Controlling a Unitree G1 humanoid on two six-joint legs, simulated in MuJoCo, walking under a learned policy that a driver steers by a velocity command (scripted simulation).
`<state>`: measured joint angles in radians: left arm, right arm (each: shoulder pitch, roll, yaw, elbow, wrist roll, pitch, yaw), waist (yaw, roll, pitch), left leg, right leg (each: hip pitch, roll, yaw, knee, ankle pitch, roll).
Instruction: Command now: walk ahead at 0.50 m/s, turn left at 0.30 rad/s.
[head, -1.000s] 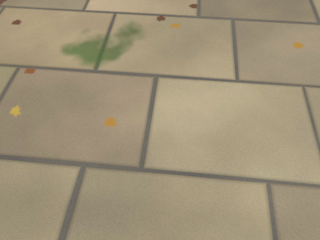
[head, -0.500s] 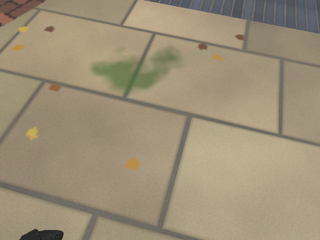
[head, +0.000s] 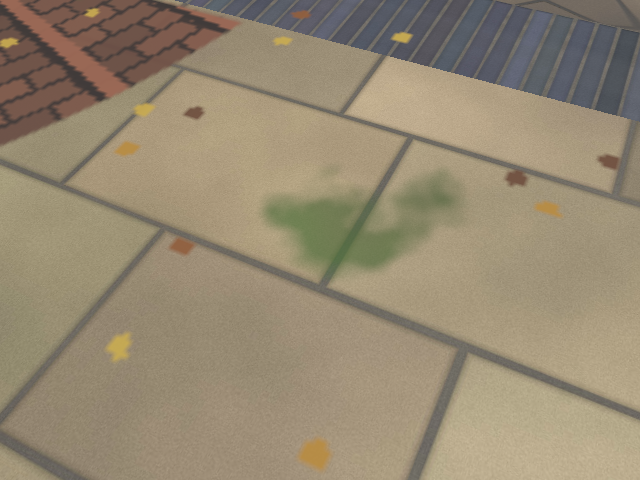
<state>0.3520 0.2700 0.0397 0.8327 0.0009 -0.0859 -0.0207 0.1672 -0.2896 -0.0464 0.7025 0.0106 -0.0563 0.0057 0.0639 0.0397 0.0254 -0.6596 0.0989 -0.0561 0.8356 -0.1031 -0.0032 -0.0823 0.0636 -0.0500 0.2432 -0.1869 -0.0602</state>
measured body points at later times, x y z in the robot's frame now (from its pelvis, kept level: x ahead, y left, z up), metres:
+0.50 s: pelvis +0.24 +0.07 -0.01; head +0.28 +0.09 +0.44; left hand +0.32 +0.36 -0.13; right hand +0.43 -0.16 -0.11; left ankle +0.27 +0.15 -0.75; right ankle +0.34 -0.09 -0.70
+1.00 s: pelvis +0.32 +0.03 +0.00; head +0.37 +0.00 +0.44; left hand +0.48 +0.31 -0.09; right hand +0.47 -0.27 -0.12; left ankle +0.35 +0.19 -0.69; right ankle +0.32 -0.06 -0.75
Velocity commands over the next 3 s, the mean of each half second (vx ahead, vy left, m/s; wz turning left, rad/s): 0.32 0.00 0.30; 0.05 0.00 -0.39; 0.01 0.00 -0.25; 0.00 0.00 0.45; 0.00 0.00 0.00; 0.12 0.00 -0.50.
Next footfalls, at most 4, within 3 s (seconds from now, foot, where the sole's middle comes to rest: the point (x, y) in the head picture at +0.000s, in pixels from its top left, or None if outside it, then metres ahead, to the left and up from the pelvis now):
0.22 left None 0.30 0.15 -0.78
0.74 right None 0.36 -0.06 -0.78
1.20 left None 0.42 0.17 -0.78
1.52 right None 0.33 -0.06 -0.78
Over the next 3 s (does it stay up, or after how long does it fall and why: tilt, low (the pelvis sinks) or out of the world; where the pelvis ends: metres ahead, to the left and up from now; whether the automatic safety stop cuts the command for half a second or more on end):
stays up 0.39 0.04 -0.01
